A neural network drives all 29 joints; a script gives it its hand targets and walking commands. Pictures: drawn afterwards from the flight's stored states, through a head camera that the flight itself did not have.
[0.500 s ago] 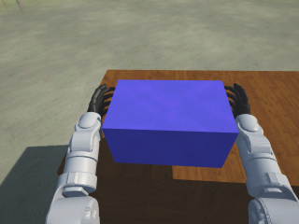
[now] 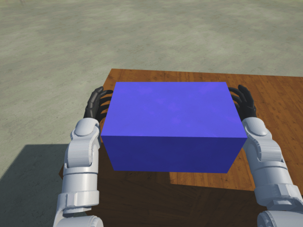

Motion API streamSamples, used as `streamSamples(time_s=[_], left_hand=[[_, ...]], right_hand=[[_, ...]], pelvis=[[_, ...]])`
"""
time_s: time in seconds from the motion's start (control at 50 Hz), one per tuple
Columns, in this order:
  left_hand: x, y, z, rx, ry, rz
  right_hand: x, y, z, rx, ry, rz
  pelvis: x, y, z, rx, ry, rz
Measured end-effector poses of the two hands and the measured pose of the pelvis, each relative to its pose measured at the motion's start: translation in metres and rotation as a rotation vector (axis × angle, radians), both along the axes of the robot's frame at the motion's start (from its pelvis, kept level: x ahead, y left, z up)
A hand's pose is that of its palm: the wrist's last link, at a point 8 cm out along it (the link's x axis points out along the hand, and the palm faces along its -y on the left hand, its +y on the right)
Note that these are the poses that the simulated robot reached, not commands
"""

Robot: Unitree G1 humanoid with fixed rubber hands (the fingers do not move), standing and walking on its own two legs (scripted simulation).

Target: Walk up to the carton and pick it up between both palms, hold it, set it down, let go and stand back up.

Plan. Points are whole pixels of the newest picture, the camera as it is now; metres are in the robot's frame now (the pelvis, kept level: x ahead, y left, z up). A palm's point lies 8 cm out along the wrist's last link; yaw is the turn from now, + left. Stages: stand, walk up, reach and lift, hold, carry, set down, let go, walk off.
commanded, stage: reach and lift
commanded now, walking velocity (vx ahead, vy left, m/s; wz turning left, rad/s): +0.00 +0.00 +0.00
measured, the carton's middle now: (169, 126) +0.35 -0.03 +0.12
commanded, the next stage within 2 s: hold in 0.36 s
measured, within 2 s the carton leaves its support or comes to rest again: neither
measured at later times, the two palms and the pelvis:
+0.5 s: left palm (84, 117) +0.34 +0.18 +0.17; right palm (241, 109) +0.35 -0.21 +0.17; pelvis +0.00 +0.00 +0.00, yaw +1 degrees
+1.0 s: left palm (79, 114) +0.34 +0.18 +0.19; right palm (239, 102) +0.36 -0.20 +0.19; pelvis -0.01 -0.01 +0.00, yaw +2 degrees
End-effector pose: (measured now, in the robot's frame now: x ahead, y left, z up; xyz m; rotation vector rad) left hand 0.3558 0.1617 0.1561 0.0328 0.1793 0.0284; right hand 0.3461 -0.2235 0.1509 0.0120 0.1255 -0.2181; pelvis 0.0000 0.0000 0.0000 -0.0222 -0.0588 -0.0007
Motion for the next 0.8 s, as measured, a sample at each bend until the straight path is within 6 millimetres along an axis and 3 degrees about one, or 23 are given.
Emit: streamSamples(time_s=[0.8], left_hand=[[-0.019,0.019,0.025,-0.022,-0.010,0.073]], right_hand=[[0.009,0.019,0.029,0.014,-0.008,0.067]], pelvis=[[-0.005,-0.006,0.000,-0.001,-0.028,0.025]])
